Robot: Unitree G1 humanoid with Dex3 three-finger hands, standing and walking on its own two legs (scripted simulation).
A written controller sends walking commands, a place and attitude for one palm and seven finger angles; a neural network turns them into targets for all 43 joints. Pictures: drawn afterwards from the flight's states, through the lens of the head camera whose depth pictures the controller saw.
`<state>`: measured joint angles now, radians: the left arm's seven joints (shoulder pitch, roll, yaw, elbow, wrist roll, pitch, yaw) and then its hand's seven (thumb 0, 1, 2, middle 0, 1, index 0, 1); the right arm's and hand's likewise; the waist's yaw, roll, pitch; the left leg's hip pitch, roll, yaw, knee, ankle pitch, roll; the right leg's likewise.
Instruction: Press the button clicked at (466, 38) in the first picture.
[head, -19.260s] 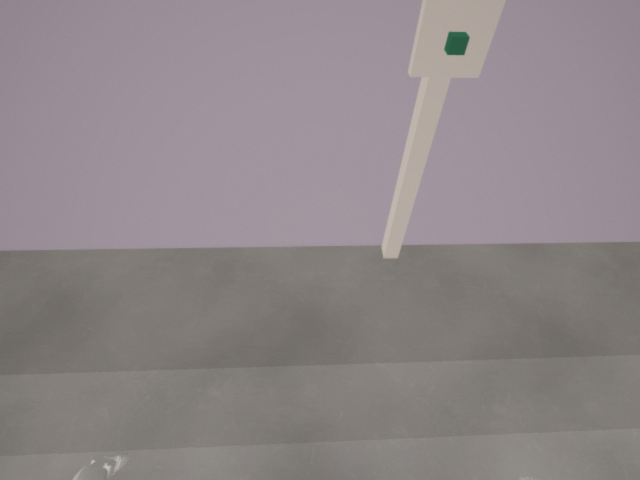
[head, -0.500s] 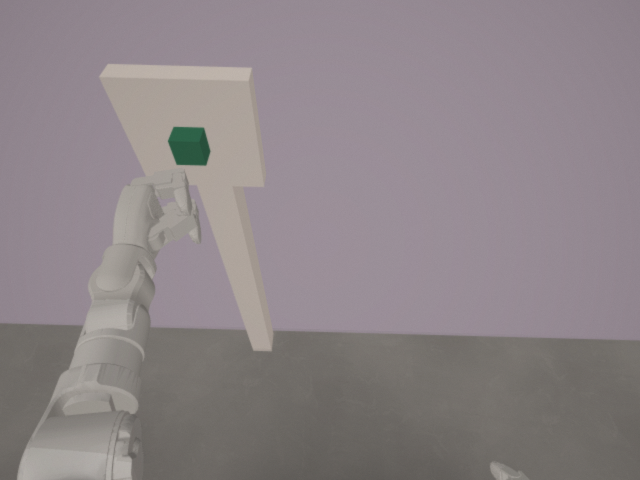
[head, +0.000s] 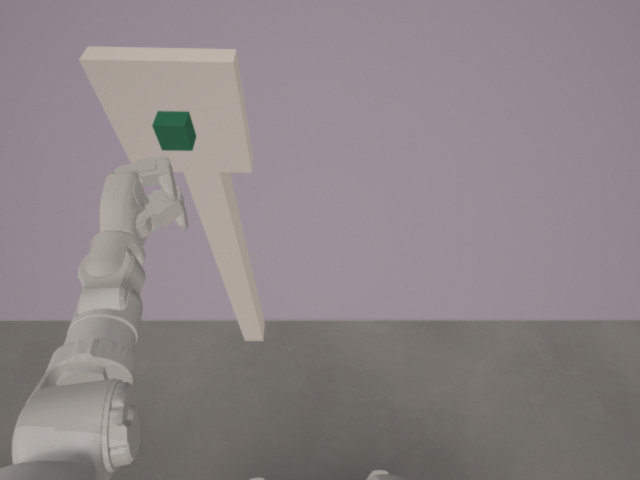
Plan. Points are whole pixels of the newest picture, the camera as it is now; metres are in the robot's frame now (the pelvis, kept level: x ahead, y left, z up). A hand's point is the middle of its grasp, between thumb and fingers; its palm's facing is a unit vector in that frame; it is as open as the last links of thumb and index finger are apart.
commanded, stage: aim a knuckle at the button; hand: left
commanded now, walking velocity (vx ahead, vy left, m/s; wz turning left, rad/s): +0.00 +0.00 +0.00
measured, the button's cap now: (175, 129) +0.54 +0.19 +0.13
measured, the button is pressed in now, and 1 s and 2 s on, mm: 0 0 10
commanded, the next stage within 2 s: press the button with the knuckle in 0.52 s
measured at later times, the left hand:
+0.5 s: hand (185, 195) +0.45 +0.17 +0.10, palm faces -0.01 -1.00 +0.00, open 3.1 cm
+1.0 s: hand (189, 182) +0.47 +0.17 +0.10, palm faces +0.01 -1.00 +0.00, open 3.1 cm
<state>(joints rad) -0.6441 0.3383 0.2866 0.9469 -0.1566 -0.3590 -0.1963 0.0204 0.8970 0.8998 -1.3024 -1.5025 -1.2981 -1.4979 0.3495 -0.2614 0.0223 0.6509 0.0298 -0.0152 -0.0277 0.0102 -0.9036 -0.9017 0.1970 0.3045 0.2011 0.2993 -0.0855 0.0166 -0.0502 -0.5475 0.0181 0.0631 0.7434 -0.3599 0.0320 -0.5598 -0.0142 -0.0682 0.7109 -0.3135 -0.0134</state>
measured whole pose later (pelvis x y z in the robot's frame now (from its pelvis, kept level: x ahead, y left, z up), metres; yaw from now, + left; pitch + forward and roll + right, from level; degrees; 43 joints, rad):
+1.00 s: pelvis +0.01 +0.00 +0.00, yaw +0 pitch +11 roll -1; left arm -0.74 0.35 0.30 1.03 -0.14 -0.34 -0.19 0.02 0.90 0.90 -1.30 -1.50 -1.30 -1.50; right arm 0.34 -0.26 0.03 0.64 0.02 0.00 -0.02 0.01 -0.90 -0.90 0.20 0.30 0.20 0.30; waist -0.10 0.01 -0.07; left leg -0.58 0.02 0.06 0.77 -0.38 0.03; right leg -0.59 -0.01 -0.07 0.73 -0.34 -0.01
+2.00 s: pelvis -0.02 +0.00 -0.02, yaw +2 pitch +17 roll -2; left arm -1.05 0.50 0.32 1.32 -0.09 -0.39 -0.19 0.02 0.90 0.90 -1.30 -1.50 -1.57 -1.50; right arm 0.42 -0.29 0.05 0.69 -0.01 -0.05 -0.02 0.01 -0.90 -0.90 0.20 0.30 0.20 0.30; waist -0.19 0.01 -0.06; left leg -0.80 0.02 0.01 0.87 -0.37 0.03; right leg -0.77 -0.02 -0.11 0.80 -0.31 -0.01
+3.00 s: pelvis +0.03 +0.00 +0.00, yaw +1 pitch +9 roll -1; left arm -0.34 0.24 0.18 0.53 -0.20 -0.26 -0.18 0.02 0.90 0.90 -1.30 -1.50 -1.30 -1.50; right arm 0.27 -0.26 0.02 0.57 0.04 -0.01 -0.02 0.01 -0.90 -0.90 0.20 0.30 0.20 0.30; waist -0.03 0.04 -0.08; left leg -0.48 0.01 0.04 0.73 -0.40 0.03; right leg -0.48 -0.02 -0.08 0.69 -0.35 -0.01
